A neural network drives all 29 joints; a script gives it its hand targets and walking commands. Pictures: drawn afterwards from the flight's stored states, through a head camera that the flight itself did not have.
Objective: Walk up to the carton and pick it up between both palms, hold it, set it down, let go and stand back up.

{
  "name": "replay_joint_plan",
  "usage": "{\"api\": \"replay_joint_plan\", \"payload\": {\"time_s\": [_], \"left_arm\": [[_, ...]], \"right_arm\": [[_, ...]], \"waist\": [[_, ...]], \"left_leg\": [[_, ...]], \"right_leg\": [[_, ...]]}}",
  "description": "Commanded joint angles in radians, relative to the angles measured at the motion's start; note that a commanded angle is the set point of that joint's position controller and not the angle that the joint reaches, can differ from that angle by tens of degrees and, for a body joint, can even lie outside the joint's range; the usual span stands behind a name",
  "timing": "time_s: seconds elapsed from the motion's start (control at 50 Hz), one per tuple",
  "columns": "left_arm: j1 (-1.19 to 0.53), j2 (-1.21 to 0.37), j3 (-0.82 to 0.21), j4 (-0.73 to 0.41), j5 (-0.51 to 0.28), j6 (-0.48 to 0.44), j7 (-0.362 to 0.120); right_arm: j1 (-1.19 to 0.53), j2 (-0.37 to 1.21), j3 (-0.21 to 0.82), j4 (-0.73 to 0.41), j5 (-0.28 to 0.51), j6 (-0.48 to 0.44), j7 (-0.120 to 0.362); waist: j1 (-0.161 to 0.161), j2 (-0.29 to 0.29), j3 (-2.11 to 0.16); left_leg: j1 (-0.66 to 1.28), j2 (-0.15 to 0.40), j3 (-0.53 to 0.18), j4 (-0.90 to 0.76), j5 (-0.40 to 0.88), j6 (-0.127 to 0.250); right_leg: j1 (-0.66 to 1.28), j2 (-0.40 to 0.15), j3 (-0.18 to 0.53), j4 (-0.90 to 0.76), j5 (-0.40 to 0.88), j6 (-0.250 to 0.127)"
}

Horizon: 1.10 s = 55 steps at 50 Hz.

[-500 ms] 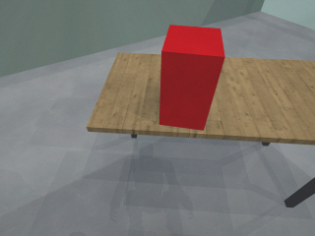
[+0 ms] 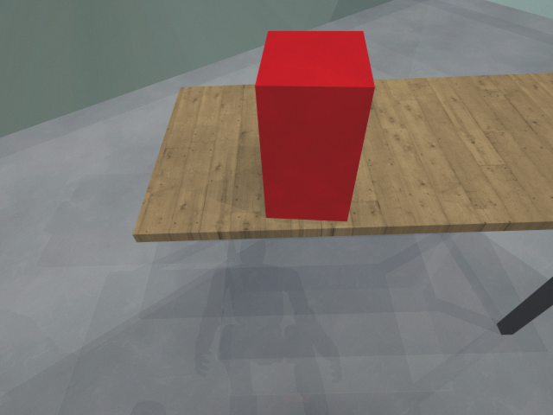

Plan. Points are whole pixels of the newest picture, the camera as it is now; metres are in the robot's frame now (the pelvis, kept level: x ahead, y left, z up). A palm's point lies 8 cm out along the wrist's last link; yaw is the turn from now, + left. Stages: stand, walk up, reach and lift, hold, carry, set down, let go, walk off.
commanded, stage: walk up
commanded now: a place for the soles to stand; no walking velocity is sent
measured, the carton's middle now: (310, 132) +0.58 -0.02 +0.08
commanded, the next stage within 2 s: none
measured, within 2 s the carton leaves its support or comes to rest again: neither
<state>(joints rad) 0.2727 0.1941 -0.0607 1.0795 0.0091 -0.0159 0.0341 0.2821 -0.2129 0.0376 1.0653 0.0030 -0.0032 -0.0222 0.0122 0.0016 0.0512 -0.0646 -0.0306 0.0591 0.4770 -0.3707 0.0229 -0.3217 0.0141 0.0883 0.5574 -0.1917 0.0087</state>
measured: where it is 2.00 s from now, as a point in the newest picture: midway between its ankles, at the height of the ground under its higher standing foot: outside the picture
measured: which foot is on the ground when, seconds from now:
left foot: down 0.00-0.54, up 0.56-0.86, down 0.88-1.00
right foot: down 0.00-1.00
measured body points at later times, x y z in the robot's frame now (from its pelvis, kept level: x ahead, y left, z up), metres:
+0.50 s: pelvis +0.06 -0.04 -0.02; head +0.07 -0.06 +0.43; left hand +0.13 +0.22 -0.15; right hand -0.04 -0.28 -0.17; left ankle -0.07 +0.10 -0.73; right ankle +0.15 -0.14 -0.73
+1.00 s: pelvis +0.11 -0.06 -0.02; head +0.15 -0.04 +0.42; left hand +0.21 +0.20 -0.17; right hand +0.23 -0.30 -0.15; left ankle +0.18 +0.06 -0.73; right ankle +0.12 -0.15 -0.71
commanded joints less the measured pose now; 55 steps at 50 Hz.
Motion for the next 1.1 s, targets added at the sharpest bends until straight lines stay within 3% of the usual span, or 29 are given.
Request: {"api": "replay_joint_plan", "payload": {"time_s": [0.0, 0.08, 0.16, 0.22, 0.24, 0.26, 0.28, 0.3, 0.36, 0.42, 0.46, 0.48, 0.5, 0.52, 0.54, 0.56, 0.6, 0.68, 0.7, 0.78, 0.84, 0.86, 0.88, 0.9, 0.92, 0.96, 1.0, 1.06, 1.08], "left_arm": [[0.054, 0.127, 0.020, -0.018, -0.001, -0.005, 0.008], [0.022, 0.120, 0.016, -0.020, 0.006, -0.003, 0.009], [-0.010, 0.147, 0.020, -0.030, 0.001, -0.004, 0.011], [-0.004, 0.124, 0.014, -0.025, 0.004, -0.003, 0.011], [0.018, 0.172, 0.056, -0.036, 0.028, 0.001, -0.008], [-0.074, 0.174, 0.057, -0.065, 0.036, 0.011, -0.016], [-0.130, 0.156, 0.053, -0.098, 0.040, 0.016, -0.023], [-0.140, 0.147, 0.054, -0.106, 0.046, 0.016, -0.031], [-0.139, 0.134, 0.064, -0.146, 0.049, -0.015, -0.049], [-0.082, 0.108, 0.071, -0.152, 0.049, -0.031, -0.065], [0.166, 0.130, 0.095, -0.071, 0.042, -0.037, -0.060], [0.271, 0.183, 0.119, -0.059, 0.048, -0.034, -0.048], [0.304, 0.276, 0.140, -0.090, 0.027, -0.025, -0.036], [0.292, 0.294, 0.146, -0.103, -0.009, -0.011, -0.023], [0.226, 0.274, 0.135, -0.135, -0.019, -0.002, -0.006], [0.167, 0.265, 0.124, -0.164, -0.017, -0.001, 0.008], [0.083, 0.216, 0.104, -0.200, 0.003, -0.011, 0.009], [-0.021, 0.156, 0.079, -0.218, 0.017, -0.035, -0.001], [-0.040, 0.157, 0.082, -0.228, 0.021, -0.031, -0.001], [-0.061, 0.217, 0.097, -0.234, 0.018, 0.012, 0.000], [-0.116, 0.232, 0.098, -0.261, 0.007, 0.043, -0.005], [-0.081, 0.196, 0.083, -0.256, 0.000, 0.049, -0.012], [-0.037, 0.149, 0.070, -0.262, -0.012, 0.063, -0.011], [-0.054, 0.130, 0.073, -0.266, -0.006, 0.082, -0.005], [-0.076, 0.141, 0.078, -0.276, 0.005, 0.086, 0.000], [-0.077, 0.148, 0.085, -0.273, -0.002, 0.074, -0.006], [-0.007, 0.143, 0.094, -0.238, -0.005, 0.052, -0.008], [0.020, 0.103, 0.088, -0.249, 0.008, 0.020, -0.013], [-0.014, 0.162, 0.101, -0.268, 0.013, 0.011, -0.013]], "right_arm": [[0.063, -0.117, -0.019, -0.026, -0.001, -0.006, -0.006], [0.051, -0.139, -0.022, -0.037, 0.001, -0.006, -0.011], [0.113, -0.125, -0.018, -0.032, -0.006, -0.007, -0.011], [0.083, -0.131, -0.021, -0.041, -0.006, -0.003, -0.013], [0.215, -0.160, -0.058, -0.043, -0.058, -0.023, -0.004], [0.247, -0.212, -0.076, -0.035, -0.053, -0.026, -0.006], [0.261, -0.215, -0.080, -0.030, -0.048, -0.027, -0.015], [0.237, -0.194, -0.079, -0.026, -0.053, -0.032, -0.020], [0.216, -0.150, -0.073, -0.037, -0.064, -0.064, -0.011], [0.188, -0.182, -0.080, -0.051, -0.069, -0.076, -0.001], [0.126, -0.166, -0.069, -0.074, -0.064, -0.062, 0.009], [0.199, -0.125, -0.052, -0.081, -0.053, -0.053, 0.018], [0.265, -0.094, -0.036, -0.111, -0.025, -0.036, 0.022], [0.243, -0.120, -0.050, -0.138, -0.023, -0.012, 0.016], [0.190, -0.147, -0.057, -0.151, -0.031, -0.003, 0.015], [0.178, -0.152, -0.052, -0.157, -0.032, -0.005, 0.015], [0.180, -0.115, -0.049, -0.168, -0.037, -0.018, 0.012], [0.252, -0.051, -0.036, -0.147, -0.021, -0.013, -0.005], [0.237, -0.040, -0.036, -0.150, -0.023, -0.008, -0.011], [0.121, -0.080, -0.060, -0.201, -0.028, 0.000, -0.020], [0.106, -0.108, -0.072, -0.229, -0.028, -0.002, -0.023], [0.082, -0.159, -0.086, -0.248, -0.027, -0.004, -0.021], [0.018, -0.228, -0.104, -0.268, -0.009, -0.002, -0.018], [-0.008, -0.253, -0.119, -0.264, 0.012, 0.003, -0.016], [-0.032, -0.250, -0.118, -0.268, 0.014, 0.001, -0.018], [-0.116, -0.225, -0.116, -0.304, -0.001, 0.009, -0.031], [-0.156, -0.176, -0.103, -0.324, -0.026, 0.014, -0.026], [-0.167, -0.153, -0.088, -0.322, -0.024, 0.026, -0.006], [-0.133, -0.112, -0.074, -0.313, -0.018, 0.030, 0.001]], "waist": [[0.003, -0.024, 0.025], [0.010, 0.048, 0.042], [-0.016, -0.038, 0.021], [0.002, 0.001, 0.010], [-0.048, 0.039, 0.007], [-0.089, 0.060, 0.111], [-0.105, 0.054, 0.221], [-0.088, 0.030, 0.274], [-0.069, 0.068, 0.264], [-0.026, 0.153, 0.204], [0.094, 0.022, 0.080], [0.118, -0.122, -0.018], [0.116, -0.329, -0.075], [0.117, -0.244, -0.040], [0.100, -0.145, 0.037], [0.078, -0.099, 0.076], [0.033, -0.097, 0.104], [-0.034, -0.110, 0.002], [-0.034, -0.130, -0.030], [-0.023, -0.124, -0.044], [-0.059, -0.089, -0.059], [-0.050, 0.056, -0.086], [-0.025, 0.165, -0.065], [-0.042, 0.203, -0.024], [-0.044, 0.212, -0.004], [-0.036, 0.245, -0.028], [0.003, 0.202, -0.117], [0.034, 0.145, -0.192], [-0.003, 0.004, -0.162]], "left_leg": [[-0.126, 0.126, -0.100, -0.126, 0.186, 0.024], [-0.127, 0.139, -0.092, -0.137, 0.205, 0.030], [-0.094, 0.149, -0.102, -0.115, 0.280, 0.018], [-0.081, 0.132, -0.086, -0.108, 0.245, 0.032], [0.050, 0.207, -0.202, -0.201, -0.200, 0.086], [0.096, 0.352, -0.365, -0.334, -0.423, 0.145], [0.080, 0.471, -0.472, -0.392, -0.460, 0.185], [0.073, 0.483, -0.472, -0.396, -0.386, 0.208], [0.120, 0.421, -0.324, -0.318, 0.020, 0.211], [0.035, 0.338, -0.130, -0.175, 0.319, 0.179], [-0.237, 0.213, 0.018, 0.114, 0.435, 0.100], [-0.302, 0.126, 0.078, 0.316, 0.345, 0.056], [-0.417, -0.017, 0.078, 0.631, -0.027, -0.003], [-0.440, -0.007, -0.037, 0.774, -0.295, -0.003], [-0.487, 0.041, -0.100, 0.854, -0.247, 0.009], [-0.496, 0.081, -0.127, 0.869, -0.191, 0.007], [-0.425, 0.109, -0.148, 0.767, -0.148, 0.005], [-0.220, 0.100, -0.122, 0.536, -0.146, -0.045], [-0.203, 0.088, -0.097, 0.481, -0.122, -0.045], [-0.202, 0.049, -0.029, 0.331, 0.063, -0.019], [-0.083, 0.064, -0.057, 0.156, 0.326, 0.020], [-0.059, 0.163, -0.178, 0.097, 0.474, 0.052], [-0.188, 0.335, -0.405, -0.031, 0.494, 0.173], [-0.331, 0.399, -0.547, -0.142, 0.375, 0.281], [-0.347, 0.412, -0.581, -0.177, 0.365, 0.313], [-0.290, 0.349, -0.460, -0.116, 0.404, 0.290], [-0.204, 0.303, -0.383, -0.039, 0.487, 0.240], [-0.194, 0.230, -0.281, 0.107, 0.428, 0.119], [-0.267, 0.154, -0.209, 0.209, 0.346, 0.058]], "right_leg": [[0.074, -0.085, 0.086, -0.064, 0.205, -0.055], [0.041, -0.070, 0.053, -0.052, 0.194, -0.053], [0.031, -0.075, 0.064, -0.035, 0.251, -0.068], [0.042, -0.075, 0.082, -0.040, 0.248, -0.066], [-0.118, 0.014, 0.015, 0.112, -0.179, -0.053], [-0.339, 0.028, -0.050, 0.189, -0.298, -0.013], [-0.508, -0.043, -0.046, 0.281, -0.298, 0.008], [-0.549, -0.083, -0.031, 0.311, -0.283, 0.024], [-0.501, -0.141, -0.027, 0.245, -0.200, 0.031], [-0.259, -0.110, -0.105, 0.132, -0.113, 0.000], [0.228, -0.007, -0.180, 0.056, 0.122, -0.040], [0.382, -0.034, -0.099, 0.031, 0.071, -0.077], [0.391, -0.302, 0.356, -0.160, -0.106, -0.191], [0.288, -0.422, 0.594, -0.348, -0.362, -0.264], [0.241, -0.434, 0.594, -0.396, -0.470, -0.266], [0.201, -0.423, 0.483, -0.383, -0.387, -0.231], [0.077, -0.356, 0.275, -0.357, -0.234, -0.225], [0.003, -0.313, -0.045, -0.201, 0.526, -0.246], [0.027, -0.310, -0.053, -0.157, 0.637, -0.251], [0.068, -0.278, -0.087, -0.027, 0.668, -0.221], [-0.053, -0.282, -0.081, 0.024, 0.376, -0.156], [-0.073, -0.213, -0.119, 0.098, 0.136, -0.103], [-0.047, -0.053, -0.205, 0.271, -0.207, -0.043], [0.020, 0.001, -0.160, 0.413, -0.447, -0.023], [-0.011, -0.013, -0.105, 0.493, -0.502, -0.018], [-0.056, -0.027, -0.075, 0.504, -0.453, -0.009], [-0.031, -0.027, -0.086, 0.364, -0.373, 0.000], [0.151, -0.061, -0.056, -0.080, -0.079, -0.025], [0.181, -0.158, 0.092, -0.171, -0.021, -0.056]]}}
